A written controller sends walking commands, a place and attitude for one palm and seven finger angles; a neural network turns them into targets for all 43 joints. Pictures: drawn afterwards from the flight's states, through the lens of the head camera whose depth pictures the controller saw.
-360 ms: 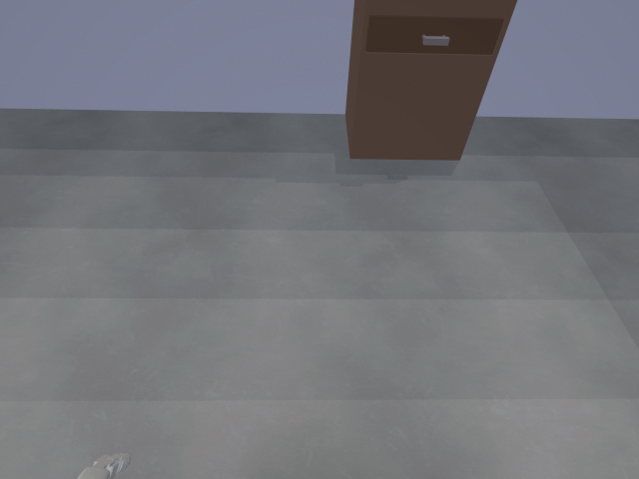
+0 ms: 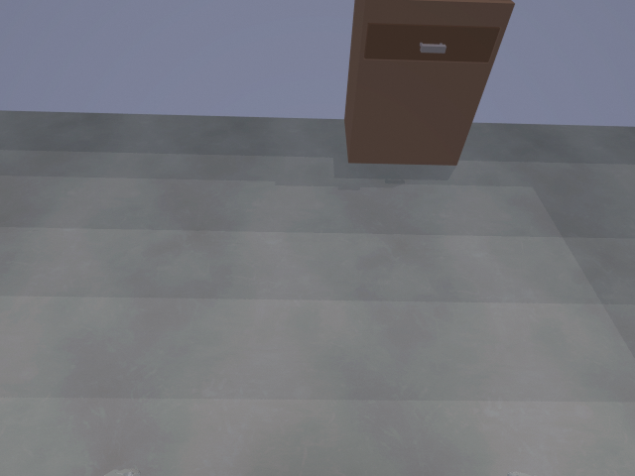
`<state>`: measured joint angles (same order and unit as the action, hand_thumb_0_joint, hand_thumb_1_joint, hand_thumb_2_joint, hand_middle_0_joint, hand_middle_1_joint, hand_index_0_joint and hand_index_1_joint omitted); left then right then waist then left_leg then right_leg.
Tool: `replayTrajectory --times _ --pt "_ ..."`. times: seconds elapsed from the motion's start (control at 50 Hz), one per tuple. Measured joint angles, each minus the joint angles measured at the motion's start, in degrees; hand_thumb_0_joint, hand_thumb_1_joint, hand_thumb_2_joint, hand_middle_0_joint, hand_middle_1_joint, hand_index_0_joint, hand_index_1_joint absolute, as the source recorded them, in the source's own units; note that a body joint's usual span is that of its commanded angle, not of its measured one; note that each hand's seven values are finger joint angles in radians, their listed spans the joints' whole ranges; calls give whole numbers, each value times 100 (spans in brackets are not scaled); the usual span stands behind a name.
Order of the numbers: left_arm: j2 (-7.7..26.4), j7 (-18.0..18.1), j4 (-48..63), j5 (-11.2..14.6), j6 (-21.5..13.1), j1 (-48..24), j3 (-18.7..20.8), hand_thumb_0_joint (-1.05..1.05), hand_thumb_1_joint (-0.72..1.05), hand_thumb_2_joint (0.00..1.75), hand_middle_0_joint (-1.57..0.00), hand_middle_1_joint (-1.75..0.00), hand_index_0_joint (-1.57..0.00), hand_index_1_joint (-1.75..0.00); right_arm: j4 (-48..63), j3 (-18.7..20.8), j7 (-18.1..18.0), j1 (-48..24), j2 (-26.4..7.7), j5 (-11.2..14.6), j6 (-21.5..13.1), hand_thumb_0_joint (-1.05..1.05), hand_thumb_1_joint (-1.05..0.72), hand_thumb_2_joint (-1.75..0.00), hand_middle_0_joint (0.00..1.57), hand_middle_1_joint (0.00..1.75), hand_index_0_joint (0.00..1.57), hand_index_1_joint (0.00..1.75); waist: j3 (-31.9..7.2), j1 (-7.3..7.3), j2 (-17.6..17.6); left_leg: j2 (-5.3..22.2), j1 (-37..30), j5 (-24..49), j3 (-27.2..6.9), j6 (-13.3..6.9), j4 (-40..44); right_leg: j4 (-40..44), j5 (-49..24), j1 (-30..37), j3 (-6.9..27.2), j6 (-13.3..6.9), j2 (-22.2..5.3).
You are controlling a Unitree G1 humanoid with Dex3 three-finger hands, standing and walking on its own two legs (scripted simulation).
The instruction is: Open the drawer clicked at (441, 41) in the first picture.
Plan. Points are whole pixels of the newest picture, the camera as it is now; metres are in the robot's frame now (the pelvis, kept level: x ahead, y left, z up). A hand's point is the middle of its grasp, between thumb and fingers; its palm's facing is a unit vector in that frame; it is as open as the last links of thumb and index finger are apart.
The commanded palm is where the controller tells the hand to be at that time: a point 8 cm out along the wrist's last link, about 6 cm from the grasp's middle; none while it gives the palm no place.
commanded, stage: stand and wait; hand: left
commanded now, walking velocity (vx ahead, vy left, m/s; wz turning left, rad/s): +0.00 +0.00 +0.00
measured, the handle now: (432, 46) +1.76 -0.38 -0.15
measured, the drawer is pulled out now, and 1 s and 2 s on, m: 0.00 0.00 0.00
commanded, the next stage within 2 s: look at it before walking up in 0.60 s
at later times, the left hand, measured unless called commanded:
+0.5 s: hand out of the picture +0.06 +0.24 -0.15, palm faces -0.03 -0.94 -0.34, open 7.4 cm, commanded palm none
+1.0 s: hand out of the picture +0.06 +0.23 -0.15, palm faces -0.03 -0.94 -0.33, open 7.4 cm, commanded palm none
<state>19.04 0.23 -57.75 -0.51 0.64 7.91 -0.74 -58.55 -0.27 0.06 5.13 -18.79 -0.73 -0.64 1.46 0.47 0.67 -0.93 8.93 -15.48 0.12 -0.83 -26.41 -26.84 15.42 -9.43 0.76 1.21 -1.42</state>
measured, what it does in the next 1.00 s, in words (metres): stands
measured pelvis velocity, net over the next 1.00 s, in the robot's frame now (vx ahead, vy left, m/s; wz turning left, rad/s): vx -0.02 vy -0.01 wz -0.01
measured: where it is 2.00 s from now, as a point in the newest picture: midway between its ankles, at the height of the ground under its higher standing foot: outside the picture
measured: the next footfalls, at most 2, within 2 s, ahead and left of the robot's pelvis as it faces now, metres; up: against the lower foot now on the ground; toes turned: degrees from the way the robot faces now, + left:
none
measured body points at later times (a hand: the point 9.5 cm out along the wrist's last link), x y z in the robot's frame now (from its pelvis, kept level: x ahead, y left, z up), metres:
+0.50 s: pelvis -0.02 -0.01 +0.00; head -0.02 -0.01 +0.45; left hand +0.06 +0.29 -0.13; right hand +0.05 -0.31 -0.13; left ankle -0.01 +0.11 -0.74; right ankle -0.01 -0.13 -0.74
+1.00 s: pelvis -0.02 -0.01 +0.01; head -0.01 -0.01 +0.46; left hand +0.06 +0.28 -0.13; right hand +0.06 -0.31 -0.13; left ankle -0.01 +0.11 -0.74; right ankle -0.01 -0.13 -0.74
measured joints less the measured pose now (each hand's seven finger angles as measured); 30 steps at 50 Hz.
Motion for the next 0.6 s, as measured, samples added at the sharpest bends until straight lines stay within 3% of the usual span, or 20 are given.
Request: replayTrajectory --times 0.6 --pt "46 -21 -383 2 -57 -21 14 1 91 90 -21 -30 -21 -30 -534 4 28 233 -60 30 7 1 -90 -90 20 30 21 30 57 -63 -53 100 -44 362 -6 96 370 355 -365 27 -7 -85 98"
